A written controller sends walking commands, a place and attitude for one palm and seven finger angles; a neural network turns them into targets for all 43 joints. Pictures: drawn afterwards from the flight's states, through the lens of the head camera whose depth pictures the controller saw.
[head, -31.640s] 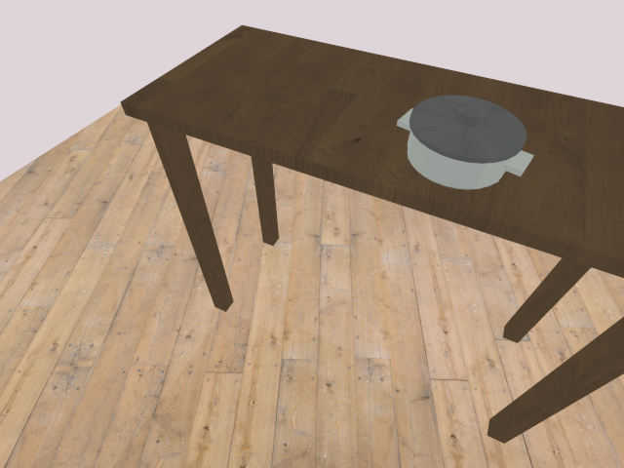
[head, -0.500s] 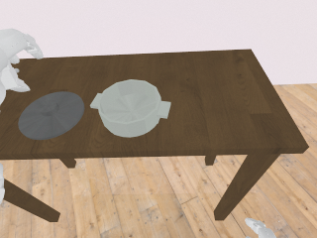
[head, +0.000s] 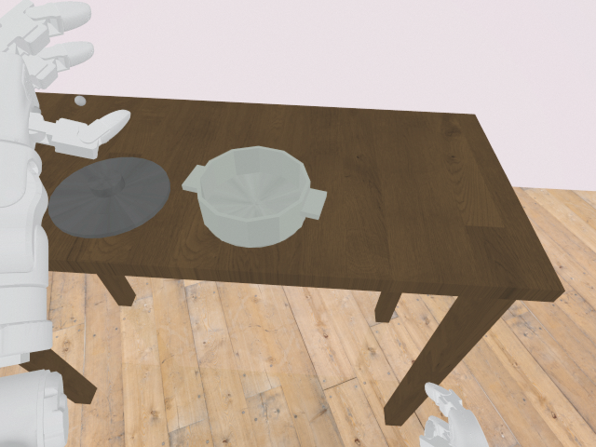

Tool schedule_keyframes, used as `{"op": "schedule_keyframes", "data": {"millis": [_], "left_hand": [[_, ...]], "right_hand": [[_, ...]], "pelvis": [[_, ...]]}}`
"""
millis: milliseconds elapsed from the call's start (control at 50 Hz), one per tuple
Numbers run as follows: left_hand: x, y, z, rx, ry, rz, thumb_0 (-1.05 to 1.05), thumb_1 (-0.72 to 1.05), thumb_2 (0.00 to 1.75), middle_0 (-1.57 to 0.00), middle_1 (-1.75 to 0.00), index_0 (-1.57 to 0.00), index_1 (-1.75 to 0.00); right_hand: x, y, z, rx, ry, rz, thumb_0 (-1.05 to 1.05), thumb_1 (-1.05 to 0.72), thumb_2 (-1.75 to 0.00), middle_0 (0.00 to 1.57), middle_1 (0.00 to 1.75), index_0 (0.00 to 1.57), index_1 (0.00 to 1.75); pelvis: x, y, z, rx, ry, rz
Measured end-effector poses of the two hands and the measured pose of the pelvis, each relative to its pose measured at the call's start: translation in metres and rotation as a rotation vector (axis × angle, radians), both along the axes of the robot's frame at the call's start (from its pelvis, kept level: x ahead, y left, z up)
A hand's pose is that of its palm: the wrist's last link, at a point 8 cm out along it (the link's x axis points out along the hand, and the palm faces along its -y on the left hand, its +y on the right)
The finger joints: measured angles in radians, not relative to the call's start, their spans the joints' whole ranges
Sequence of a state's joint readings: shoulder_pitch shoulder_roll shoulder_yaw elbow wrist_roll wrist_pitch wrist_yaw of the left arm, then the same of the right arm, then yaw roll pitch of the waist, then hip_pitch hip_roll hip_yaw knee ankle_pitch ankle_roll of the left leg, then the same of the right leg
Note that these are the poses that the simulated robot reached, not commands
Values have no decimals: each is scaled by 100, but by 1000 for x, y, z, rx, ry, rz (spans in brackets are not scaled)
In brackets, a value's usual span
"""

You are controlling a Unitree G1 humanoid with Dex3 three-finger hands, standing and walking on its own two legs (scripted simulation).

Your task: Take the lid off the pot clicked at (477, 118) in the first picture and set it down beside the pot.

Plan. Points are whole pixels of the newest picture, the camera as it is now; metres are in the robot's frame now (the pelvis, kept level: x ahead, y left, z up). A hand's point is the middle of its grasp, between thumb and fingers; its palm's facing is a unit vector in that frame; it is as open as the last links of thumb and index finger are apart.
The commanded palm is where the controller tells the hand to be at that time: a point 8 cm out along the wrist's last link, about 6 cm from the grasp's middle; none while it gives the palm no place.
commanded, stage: draw the hand back to the body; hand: left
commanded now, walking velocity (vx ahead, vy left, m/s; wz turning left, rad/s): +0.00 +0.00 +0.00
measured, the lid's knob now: (106, 183) +0.45 +0.34 +0.10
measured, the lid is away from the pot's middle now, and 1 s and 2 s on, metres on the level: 0.23 0.23 0.23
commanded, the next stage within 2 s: step back with the hand held close in 1.54 s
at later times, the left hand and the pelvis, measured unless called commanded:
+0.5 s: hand (53, 127) +0.30 +0.25 +0.30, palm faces +0.52 -0.83 -0.20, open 9.0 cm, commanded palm +0.25 +0.29 +0.29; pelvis +0.01 -0.03 +0.00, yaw +0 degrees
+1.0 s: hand (27, 182) +0.24 +0.24 +0.29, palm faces +0.49 -0.84 -0.21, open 7.5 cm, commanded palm +0.18 +0.28 +0.28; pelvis +0.00 -0.01 +0.00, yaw -1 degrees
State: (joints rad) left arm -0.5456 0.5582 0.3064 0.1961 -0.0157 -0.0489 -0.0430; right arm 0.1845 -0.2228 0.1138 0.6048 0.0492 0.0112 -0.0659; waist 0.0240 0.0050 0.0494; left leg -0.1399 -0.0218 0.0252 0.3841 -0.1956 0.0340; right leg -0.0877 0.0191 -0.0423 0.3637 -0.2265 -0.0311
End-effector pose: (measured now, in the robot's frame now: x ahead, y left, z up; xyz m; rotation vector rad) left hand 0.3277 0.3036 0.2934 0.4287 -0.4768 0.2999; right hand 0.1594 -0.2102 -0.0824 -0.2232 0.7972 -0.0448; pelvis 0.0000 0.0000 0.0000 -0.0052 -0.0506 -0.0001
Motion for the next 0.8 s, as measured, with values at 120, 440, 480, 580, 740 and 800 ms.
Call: {"op": "schedule_keyframes", "data": {"millis": [120, 440, 480, 580, 740, 800], "left_hand": [[-12, -4, 13, -68, -123, 45, 0, -6, 97, -52, -47, -52, -47], [-62, -13, 4, -75, -161, 123, 0, 33, 94, -39, -40, -38, -40], [-67, -16, 3, -71, -160, 119, 0, 39, 94, -37, -39, -37, -39], [-80, -18, 1, -58, -157, 124, 0, 52, 93, -33, -37, -33, -37], [-99, -24, -1, -56, -176, 109, 1, 73, 91, -26, -33, -26, -33], [-106, -24, -2, -47, -181, 106, 1, 79, 91, -24, -32, -24, -32]], "right_hand": [[-8, -25, -9, -7, 13, -52, 1, -90, -90, 20, 30, 20, 30], [22, -59, -5, -31, -42, -51, 1, -91, -90, 20, 30, 20, 30], [29, -56, -2, -22, -68, -43, 1, -91, -90, 20, 30, 20, 30], [39, -47, 3, 0, -106, -27, 1, -91, -90, 20, 30, 20, 30], [40, -32, 3, 18, -115, -1, 1, -90, -90, 20, 30, 20, 30], [36, -29, 2, 20, -109, -2, 1, -90, -90, 20, 30, 20, 30]], "pelvis": [[8, -6, 1, 1, -4, -18], [13, -27, 0, 6, -17, -6], [12, -27, 0, 7, -20, -7], [10, -30, 0, 7, -26, -6], [7, -27, 0, 5, -38, -4], [6, -25, 0, 4, -41, -6]]}}
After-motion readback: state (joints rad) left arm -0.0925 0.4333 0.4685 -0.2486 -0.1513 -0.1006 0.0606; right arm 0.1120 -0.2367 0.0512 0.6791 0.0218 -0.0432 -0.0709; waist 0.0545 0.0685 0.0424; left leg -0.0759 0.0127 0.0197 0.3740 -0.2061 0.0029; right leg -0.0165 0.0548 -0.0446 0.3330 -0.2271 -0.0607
